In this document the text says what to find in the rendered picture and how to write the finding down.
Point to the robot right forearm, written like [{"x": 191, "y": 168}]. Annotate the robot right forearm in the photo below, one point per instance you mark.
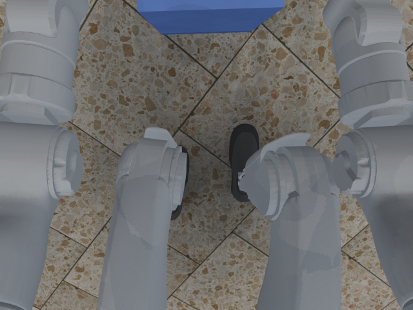
[{"x": 367, "y": 45}]

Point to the robot right upper arm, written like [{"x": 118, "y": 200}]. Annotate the robot right upper arm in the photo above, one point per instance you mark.
[{"x": 375, "y": 164}]

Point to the robot left forearm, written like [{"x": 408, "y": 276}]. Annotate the robot left forearm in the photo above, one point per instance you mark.
[{"x": 38, "y": 60}]

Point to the robot right thigh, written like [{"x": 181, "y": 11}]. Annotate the robot right thigh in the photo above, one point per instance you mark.
[{"x": 303, "y": 272}]

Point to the left robot foot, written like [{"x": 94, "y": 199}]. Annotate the left robot foot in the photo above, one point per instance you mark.
[{"x": 177, "y": 212}]

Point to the carton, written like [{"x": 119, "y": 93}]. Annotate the carton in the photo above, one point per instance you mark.
[{"x": 207, "y": 16}]

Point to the robot left upper arm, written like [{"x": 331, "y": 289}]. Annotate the robot left upper arm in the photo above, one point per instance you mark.
[{"x": 39, "y": 165}]

